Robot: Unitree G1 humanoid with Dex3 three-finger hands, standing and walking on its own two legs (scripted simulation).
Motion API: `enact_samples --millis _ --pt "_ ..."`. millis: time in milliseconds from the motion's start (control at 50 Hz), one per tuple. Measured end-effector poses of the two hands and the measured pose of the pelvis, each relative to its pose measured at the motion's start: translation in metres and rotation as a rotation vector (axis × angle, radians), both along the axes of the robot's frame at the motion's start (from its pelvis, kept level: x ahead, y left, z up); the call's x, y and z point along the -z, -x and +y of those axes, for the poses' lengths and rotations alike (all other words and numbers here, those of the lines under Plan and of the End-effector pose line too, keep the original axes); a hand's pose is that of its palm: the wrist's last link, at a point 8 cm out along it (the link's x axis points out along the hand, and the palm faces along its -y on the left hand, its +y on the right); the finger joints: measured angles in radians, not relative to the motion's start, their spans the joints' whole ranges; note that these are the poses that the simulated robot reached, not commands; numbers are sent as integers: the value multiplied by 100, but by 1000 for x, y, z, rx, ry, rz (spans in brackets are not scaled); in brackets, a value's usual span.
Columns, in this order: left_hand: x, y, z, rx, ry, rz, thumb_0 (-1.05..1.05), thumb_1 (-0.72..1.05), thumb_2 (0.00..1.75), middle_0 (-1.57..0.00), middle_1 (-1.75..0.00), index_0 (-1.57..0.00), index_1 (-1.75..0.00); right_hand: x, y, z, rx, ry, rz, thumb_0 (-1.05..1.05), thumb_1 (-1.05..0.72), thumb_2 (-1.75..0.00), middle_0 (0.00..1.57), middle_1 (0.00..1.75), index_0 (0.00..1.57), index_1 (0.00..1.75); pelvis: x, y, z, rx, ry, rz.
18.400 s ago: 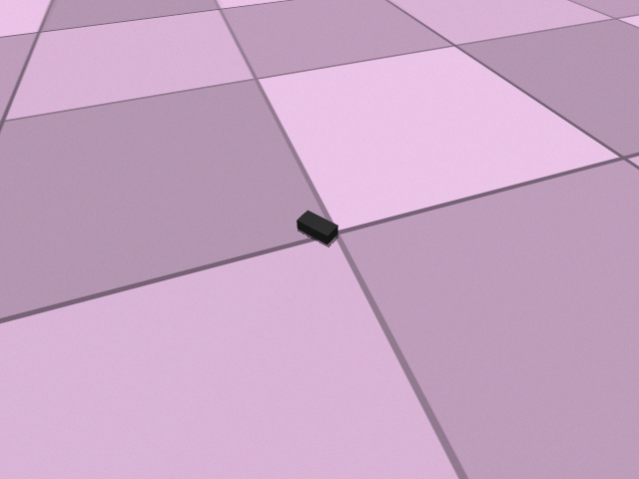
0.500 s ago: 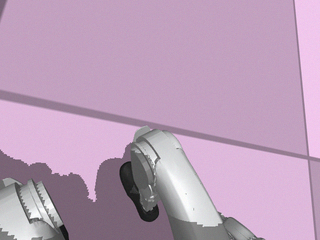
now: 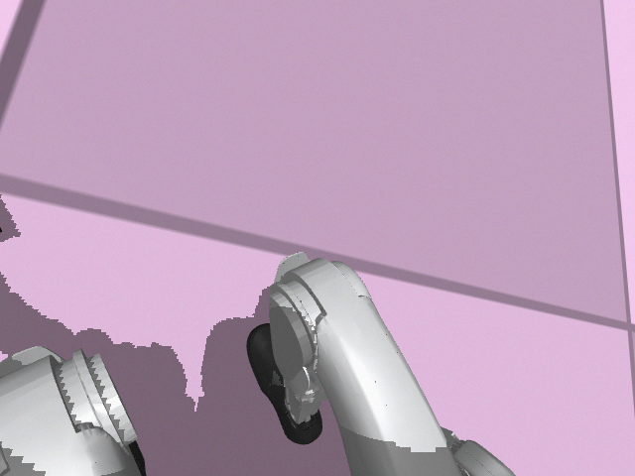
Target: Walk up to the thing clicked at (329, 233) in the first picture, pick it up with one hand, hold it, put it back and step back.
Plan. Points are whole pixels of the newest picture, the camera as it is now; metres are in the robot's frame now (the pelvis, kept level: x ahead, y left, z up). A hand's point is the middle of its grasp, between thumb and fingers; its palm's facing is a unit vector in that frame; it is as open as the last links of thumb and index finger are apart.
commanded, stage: settle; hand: left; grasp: from above
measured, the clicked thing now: out of the picture +0.47 +0.32 -0.28
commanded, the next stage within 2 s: lift in 0.60 s
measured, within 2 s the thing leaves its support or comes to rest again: neither
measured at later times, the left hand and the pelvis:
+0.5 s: hand out of the picture +0.45 +0.33 -0.15, palm faces -0.45 -0.09 -0.89, open 10.6 cm; pelvis +0.00 +0.00 +0.02, yaw +5 degrees
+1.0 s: hand out of the picture +0.43 +0.33 -0.09, palm faces -0.46 -0.11 -0.88, open 10.6 cm; pelvis -0.01 -0.01 +0.05, yaw +7 degrees
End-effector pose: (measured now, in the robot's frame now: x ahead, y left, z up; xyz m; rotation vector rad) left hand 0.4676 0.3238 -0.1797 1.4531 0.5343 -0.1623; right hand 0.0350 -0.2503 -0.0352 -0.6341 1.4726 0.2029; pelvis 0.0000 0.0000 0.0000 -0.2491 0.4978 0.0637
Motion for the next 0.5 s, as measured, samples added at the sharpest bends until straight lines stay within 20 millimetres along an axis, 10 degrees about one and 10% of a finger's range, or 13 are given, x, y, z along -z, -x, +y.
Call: enact_samples --millis 500 --pt "-91 9 6 27 -36 27 -3 -8 52 -73 -47 -71 -45 20 -53 -11 87 -51 -135 0 -91 -90 20 30 20 30 -20 0 -4 -47 -55 78"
